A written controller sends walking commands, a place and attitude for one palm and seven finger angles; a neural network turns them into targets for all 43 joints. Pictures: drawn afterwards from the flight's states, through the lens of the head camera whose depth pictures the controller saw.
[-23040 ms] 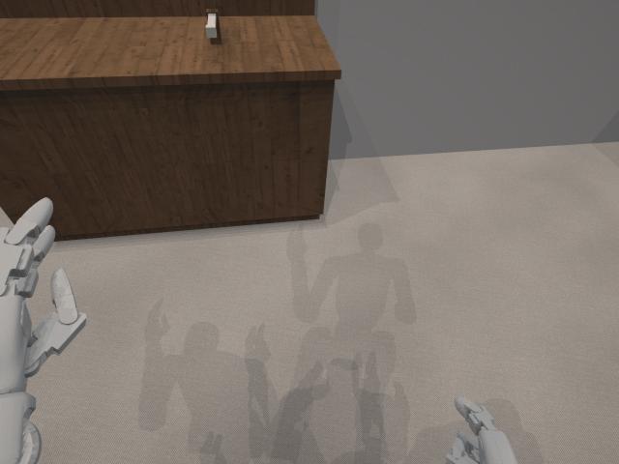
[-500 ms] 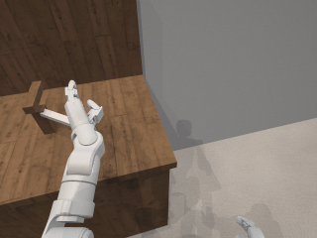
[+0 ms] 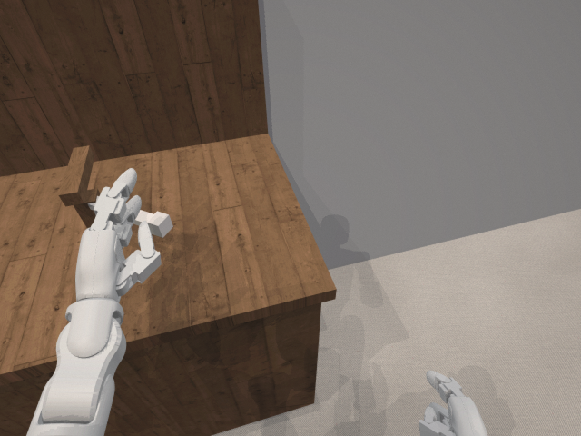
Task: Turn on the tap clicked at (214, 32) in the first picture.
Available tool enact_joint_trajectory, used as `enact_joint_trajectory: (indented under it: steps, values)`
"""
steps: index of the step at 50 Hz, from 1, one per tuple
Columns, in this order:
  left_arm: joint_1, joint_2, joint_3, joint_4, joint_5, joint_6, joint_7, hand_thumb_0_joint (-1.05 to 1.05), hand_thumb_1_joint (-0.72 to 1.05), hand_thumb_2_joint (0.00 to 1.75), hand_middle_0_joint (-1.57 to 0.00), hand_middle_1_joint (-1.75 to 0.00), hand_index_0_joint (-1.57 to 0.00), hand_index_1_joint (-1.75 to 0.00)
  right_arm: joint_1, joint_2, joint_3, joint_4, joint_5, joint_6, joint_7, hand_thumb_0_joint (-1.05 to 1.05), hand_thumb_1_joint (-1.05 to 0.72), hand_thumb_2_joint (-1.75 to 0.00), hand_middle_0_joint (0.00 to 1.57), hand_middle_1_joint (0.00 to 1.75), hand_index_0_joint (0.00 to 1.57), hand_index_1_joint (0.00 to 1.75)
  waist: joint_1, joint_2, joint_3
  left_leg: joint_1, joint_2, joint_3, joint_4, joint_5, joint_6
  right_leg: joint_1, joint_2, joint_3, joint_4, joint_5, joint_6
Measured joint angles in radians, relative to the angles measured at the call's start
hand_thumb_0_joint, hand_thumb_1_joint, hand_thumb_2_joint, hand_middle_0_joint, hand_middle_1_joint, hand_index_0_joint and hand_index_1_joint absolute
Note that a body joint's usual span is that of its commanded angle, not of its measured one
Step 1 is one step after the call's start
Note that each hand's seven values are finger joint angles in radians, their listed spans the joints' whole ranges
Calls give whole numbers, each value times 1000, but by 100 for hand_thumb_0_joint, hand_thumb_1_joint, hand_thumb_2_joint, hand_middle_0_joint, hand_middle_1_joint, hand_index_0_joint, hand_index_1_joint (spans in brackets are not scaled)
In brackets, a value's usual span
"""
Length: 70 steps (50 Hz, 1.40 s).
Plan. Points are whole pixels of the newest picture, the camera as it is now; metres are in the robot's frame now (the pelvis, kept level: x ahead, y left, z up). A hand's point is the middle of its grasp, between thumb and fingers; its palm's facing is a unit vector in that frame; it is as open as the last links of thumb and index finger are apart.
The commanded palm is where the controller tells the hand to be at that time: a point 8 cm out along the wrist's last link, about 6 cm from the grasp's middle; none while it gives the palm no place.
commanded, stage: draw the hand back beside the body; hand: left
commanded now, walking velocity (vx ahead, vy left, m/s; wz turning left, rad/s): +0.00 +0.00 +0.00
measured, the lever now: (160, 224) +0.41 +0.26 +0.07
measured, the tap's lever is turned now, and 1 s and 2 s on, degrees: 51 51 51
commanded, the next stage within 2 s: step back with the hand held close in 0.82 s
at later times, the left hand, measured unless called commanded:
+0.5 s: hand (91, 303) +0.21 +0.24 +0.15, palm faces +0.38 -0.87 -0.32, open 7.5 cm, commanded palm +0.16 +0.28 +0.17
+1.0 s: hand (81, 300) +0.20 +0.24 +0.16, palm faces +0.42 -0.83 -0.36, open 7.5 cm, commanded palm +0.16 +0.28 +0.17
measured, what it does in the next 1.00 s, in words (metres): stands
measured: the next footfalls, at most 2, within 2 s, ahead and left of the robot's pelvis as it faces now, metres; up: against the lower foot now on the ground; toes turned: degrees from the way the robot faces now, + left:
left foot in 1.94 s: -0.07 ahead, +0.16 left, +0.00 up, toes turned +5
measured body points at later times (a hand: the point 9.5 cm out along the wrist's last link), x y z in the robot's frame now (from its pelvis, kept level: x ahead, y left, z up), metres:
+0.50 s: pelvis +0.00 +0.01 +0.00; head -0.02 -0.01 +0.45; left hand +0.18 +0.28 +0.17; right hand +0.19 -0.21 -0.08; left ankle +0.03 +0.12 -0.74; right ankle -0.03 -0.10 -0.74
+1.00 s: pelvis +0.01 +0.00 +0.00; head -0.01 -0.02 +0.45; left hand +0.18 +0.29 +0.18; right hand +0.20 -0.22 -0.09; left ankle +0.03 +0.12 -0.74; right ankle -0.03 -0.11 -0.74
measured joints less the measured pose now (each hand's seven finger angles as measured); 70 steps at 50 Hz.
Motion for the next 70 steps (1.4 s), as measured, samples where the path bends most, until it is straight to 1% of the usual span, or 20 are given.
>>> enact_joint_trajectory:
  steps: [2,5,10,16,22,29,32,37,42,48,50,53,55,57,61,64,67,70]
  values:
    - [39,4,9,-20,0,-3,-8,1,89,90,-18,-23,-18,-23,7,10,4,-9,-2,-1,3,1,-90,-89,20,30,21,30,-7,-4,-5,5,3,6,-2,-2,0,6,2,6,-8,4,1]
    - [98,14,28,-60,2,-7,-14,1,89,90,-18,-23,-18,-24,22,12,4,-16,-5,-5,5,1,-90,-89,20,30,21,30,-10,-3,-10,9,6,10,1,-7,1,16,5,10,-20,9,2]
    - [173,32,69,-130,4,-21,-11,1,89,90,-19,-25,-19,-25,42,-4,-6,-10,-7,-16,7,1,-90,-89,20,30,21,30,2,7,-9,9,3,8,11,-14,6,23,2,8,-26,9,6]
    - [238,26,87,-187,4,-39,-6,1,89,90,-19,-27,-19,-27,44,-20,-17,3,-6,-33,7,2,-90,-89,20,30,21,30,18,14,-5,3,-5,2,16,-14,11,20,-5,1,-20,5,12]
    - [303,30,96,-237,9,-44,-6,1,89,90,-20,-28,-20,-29,35,-14,-20,-1,-9,-52,7,2,-90,-89,20,30,21,30,21,5,-10,-1,-5,-2,23,-18,10,18,-4,-3,-13,0,10]
    - [388,54,144,-301,4,-53,-8,1,89,90,-20,-29,-20,-30,31,-9,-21,-15,-8,-67,8,2,-90,-89,20,30,21,30,24,7,-19,-10,1,-8,44,-32,6,18,2,-8,-9,-6,7]
    - [396,52,152,-305,2,-55,-5,1,89,90,-20,-29,-20,-30,32,-13,-23,-16,-7,-72,6,2,-90,-89,20,30,21,30,30,13,-16,-16,1,-14,52,-35,5,16,2,-14,-4,-10,6]
    - [368,33,138,-287,5,-49,0,1,89,90,-20,-30,-20,-30,27,-17,-22,-8,-7,-76,0,2,-90,-89,20,30,21,30,38,16,-6,-21,-2,-21,58,-35,5,11,0,-21,6,-16,6]
    - [368,36,130,-295,6,-47,0,1,89,90,-20,-30,-20,-30,30,-9,-17,-6,-9,-81,0,2,-90,-89,20,30,21,30,31,11,-11,-20,-3,-21,55,-36,3,7,0,-21,14,-22,3]
    - [377,50,139,-307,3,-50,-6,1,89,90,-21,-30,-20,-30,38,-8,-18,-9,-7,-79,2,2,-90,-89,20,30,21,30,24,13,-18,-20,0,-21,61,-44,-1,7,3,-21,20,-30,-1]
    - [349,67,163,-299,4,-59,-15,1,89,90,-21,-30,-21,-30,40,-14,-16,-22,-4,-70,-3,2,-90,-89,20,30,21,30,25,21,-14,-38,7,-26,80,-50,-2,-2,10,-25,21,-28,-1]
    - [321,88,217,-284,9,-85,-19,1,89,90,-21,-30,-21,-30,20,-19,-15,-27,-4,-46,-5,2,-90,-89,20,30,21,30,14,28,-12,-84,15,-28,103,-52,-3,-41,18,-27,28,-20,0]
    - [326,88,229,-284,11,-85,-23,1,89,90,-21,-30,-20,-30,12,-22,-20,-42,-1,-27,-3,2,-90,-89,20,30,21,30,8,28,-8,-105,15,-22,105,-46,-1,-69,17,-20,39,-16,3]
    - [350,76,219,-293,12,-78,-27,1,89,90,-20,-30,-20,-30,8,-27,-26,-61,2,-12,-3,2,-90,-89,20,30,21,30,2,28,-6,-122,13,-12,104,-39,3,-95,13,-11,51,-14,8]
    - [417,62,173,-333,17,-56,-36,1,89,90,-20,-30,-20,-30,9,-32,-34,-90,6,9,-12,2,-90,-89,20,30,21,30,-9,22,-4,-152,6,2,104,-24,12,-138,5,1,73,-7,17]
    - [445,82,166,-371,19,-52,-37,1,89,90,-21,-30,-21,-30,11,-27,-37,-99,7,18,-20,1,-90,-89,20,30,20,30,-10,9,2,-176,3,3,111,-13,16,-166,2,1,89,-1,21]
    - [447,116,193,-400,17,-63,-26,1,88,90,-21,-30,-21,-30,13,-21,-38,-102,8,19,-26,1,-90,-89,20,30,20,30,-8,-2,8,-200,2,-2,122,0,18,-189,1,-4,102,9,23]
    - [441,130,227,-409,14,-76,-12,1,88,90,-21,-30,-21,-30,14,-18,-36,-101,8,12,-27,1,-90,-89,20,30,20,30,-6,-1,7,-224,3,-6,133,13,21,-210,2,-9,109,24,26]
